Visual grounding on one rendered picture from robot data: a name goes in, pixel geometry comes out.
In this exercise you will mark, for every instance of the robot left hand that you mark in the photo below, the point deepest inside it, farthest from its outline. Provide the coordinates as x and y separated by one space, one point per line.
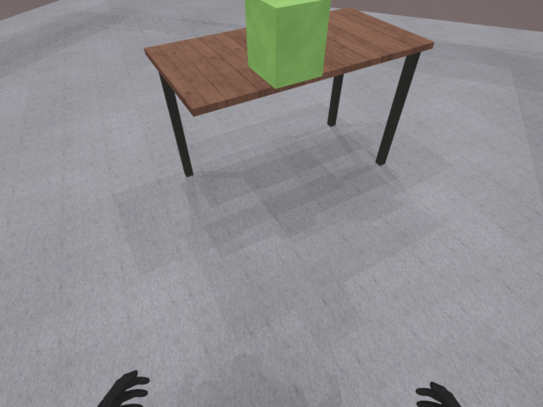
118 394

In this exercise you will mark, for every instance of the robot right hand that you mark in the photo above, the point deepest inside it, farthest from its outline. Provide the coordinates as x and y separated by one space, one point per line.
438 393

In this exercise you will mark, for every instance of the table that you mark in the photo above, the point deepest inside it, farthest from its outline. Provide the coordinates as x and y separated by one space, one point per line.
211 72

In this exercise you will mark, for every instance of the carton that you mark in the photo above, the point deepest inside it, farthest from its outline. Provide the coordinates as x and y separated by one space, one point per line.
286 39

